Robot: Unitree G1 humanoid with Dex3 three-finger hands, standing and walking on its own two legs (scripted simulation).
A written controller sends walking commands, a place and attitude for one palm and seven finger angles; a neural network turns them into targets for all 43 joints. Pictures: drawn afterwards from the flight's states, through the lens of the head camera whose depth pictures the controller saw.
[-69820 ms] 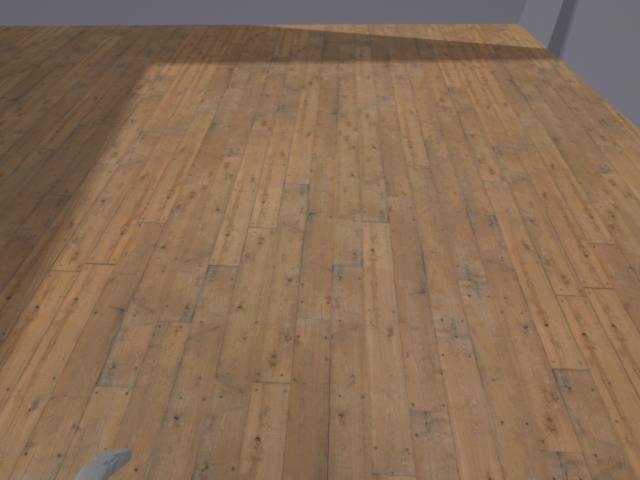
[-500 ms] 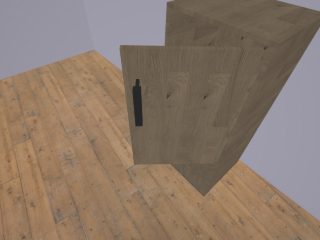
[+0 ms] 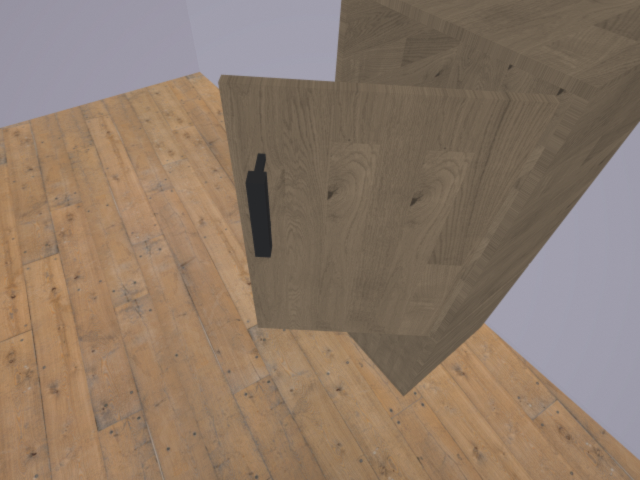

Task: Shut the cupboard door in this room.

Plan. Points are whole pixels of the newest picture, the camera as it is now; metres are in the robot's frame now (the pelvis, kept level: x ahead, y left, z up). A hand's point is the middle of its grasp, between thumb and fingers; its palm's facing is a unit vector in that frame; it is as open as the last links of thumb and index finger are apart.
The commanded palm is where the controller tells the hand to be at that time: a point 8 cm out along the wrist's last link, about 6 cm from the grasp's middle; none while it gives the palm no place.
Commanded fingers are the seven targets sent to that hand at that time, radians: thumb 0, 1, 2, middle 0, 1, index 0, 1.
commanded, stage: shuffle to correct the standing spot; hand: left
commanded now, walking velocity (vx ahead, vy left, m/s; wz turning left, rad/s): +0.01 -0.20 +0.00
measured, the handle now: (262, 207) +0.45 +0.12 +0.08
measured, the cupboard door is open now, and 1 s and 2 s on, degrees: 50 50 50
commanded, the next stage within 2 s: come to a stop and stand still in 0.58 s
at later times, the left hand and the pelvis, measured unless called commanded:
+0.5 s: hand out of the picture +0.07 +0.14 -0.16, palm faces +0.07 -0.96 -0.26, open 7.3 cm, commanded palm none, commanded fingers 0.00 0.90 0.90 -0.20 -0.30 -0.20 -0.30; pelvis +0.01 -0.07 +0.00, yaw +3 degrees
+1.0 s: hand out of the picture +0.02 +0.03 -0.16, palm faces +0.08 -0.98 -0.20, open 7.3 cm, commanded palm none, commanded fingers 0.00 0.90 0.90 -0.20 -0.30 -0.20 -0.30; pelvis +0.02 -0.14 +0.01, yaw +3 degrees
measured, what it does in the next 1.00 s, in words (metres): steps to the right: right foot, then left foot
